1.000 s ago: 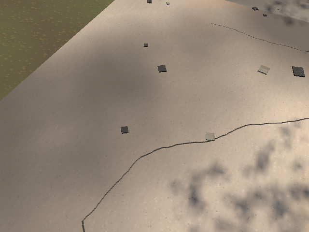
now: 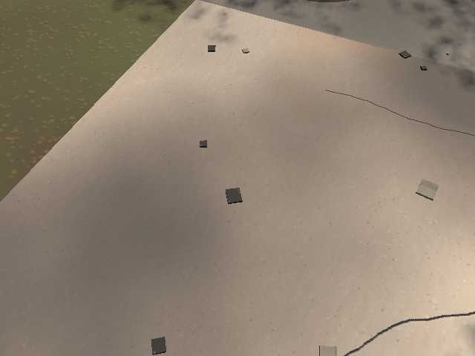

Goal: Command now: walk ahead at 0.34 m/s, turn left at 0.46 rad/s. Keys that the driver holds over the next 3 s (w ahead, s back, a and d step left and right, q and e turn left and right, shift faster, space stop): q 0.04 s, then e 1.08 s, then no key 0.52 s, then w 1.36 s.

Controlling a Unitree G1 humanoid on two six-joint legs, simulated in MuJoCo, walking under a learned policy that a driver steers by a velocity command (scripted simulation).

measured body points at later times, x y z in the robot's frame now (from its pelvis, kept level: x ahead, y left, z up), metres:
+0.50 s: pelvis +0.14 -0.03 +0.01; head +0.17 -0.05 +0.45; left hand +0.24 +0.23 -0.12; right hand +0.21 -0.30 -0.14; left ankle +0.07 +0.06 -0.66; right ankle +0.19 -0.10 -0.73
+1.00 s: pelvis +0.14 +0.01 +0.02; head +0.18 +0.03 +0.46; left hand +0.34 +0.24 -0.12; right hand +0.14 -0.29 -0.09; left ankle +0.17 +0.10 -0.73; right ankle +0.15 -0.10 -0.68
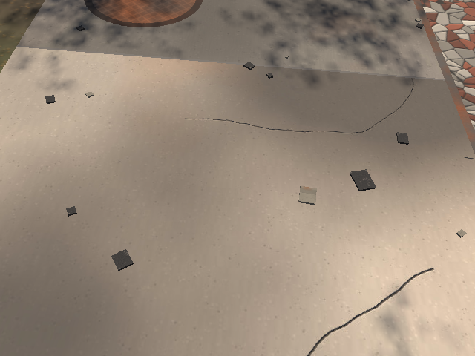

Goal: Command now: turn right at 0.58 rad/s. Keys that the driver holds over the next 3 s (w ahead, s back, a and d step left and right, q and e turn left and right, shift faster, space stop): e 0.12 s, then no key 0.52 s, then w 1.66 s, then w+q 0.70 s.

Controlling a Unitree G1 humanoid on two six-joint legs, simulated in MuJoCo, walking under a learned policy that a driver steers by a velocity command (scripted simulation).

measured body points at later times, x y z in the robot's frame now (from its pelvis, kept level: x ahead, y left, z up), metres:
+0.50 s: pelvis -0.02 -0.03 +0.00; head +0.00 -0.06 +0.45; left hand +0.16 +0.19 -0.11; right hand -0.01 -0.31 -0.14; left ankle -0.01 +0.11 -0.71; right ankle -0.04 -0.11 -0.74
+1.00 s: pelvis +0.03 -0.05 +0.00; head +0.04 -0.05 +0.45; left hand +0.21 +0.18 -0.12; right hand -0.08 -0.29 -0.14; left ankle -0.03 +0.09 -0.74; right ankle +0.05 -0.16 -0.72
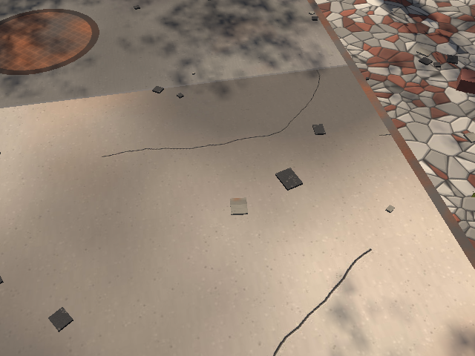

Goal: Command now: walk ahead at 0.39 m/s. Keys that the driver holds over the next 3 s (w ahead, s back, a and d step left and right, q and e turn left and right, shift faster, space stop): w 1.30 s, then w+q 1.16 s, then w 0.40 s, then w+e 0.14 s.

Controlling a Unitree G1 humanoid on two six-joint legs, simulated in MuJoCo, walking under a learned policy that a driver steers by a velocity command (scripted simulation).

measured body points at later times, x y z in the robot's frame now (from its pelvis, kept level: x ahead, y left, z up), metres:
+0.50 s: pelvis +0.23 -0.03 -0.01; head +0.26 -0.02 +0.44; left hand +0.14 +0.21 -0.15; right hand +0.43 -0.25 -0.12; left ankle +0.40 +0.08 -0.72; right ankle +0.08 -0.11 -0.75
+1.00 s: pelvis +0.51 +0.00 +0.00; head +0.53 +0.01 +0.45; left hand +0.67 +0.22 -0.13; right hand +0.43 -0.23 -0.14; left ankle +0.41 +0.06 -0.75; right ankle +0.68 -0.14 -0.70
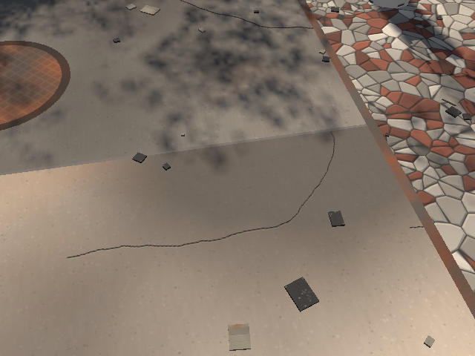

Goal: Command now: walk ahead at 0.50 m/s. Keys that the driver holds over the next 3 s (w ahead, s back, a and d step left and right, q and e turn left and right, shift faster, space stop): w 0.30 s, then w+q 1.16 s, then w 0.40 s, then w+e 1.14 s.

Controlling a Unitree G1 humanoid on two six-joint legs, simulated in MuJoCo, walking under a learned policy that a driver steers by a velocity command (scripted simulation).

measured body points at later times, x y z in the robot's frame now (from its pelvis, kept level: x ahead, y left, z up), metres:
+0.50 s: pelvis +0.28 -0.04 +0.00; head +0.30 -0.04 +0.45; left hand +0.22 +0.20 -0.14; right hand +0.41 -0.27 -0.14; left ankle +0.42 +0.12 -0.68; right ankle +0.21 -0.10 -0.74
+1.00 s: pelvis +0.54 +0.04 +0.00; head +0.57 +0.06 +0.45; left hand +0.62 +0.33 -0.12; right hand +0.63 -0.22 -0.13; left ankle +0.49 +0.07 -0.74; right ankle +0.72 -0.10 -0.67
